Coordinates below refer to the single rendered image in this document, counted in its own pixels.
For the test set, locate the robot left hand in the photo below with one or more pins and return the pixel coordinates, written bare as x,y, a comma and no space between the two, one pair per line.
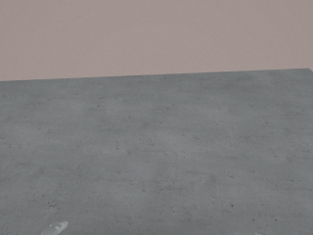
55,228

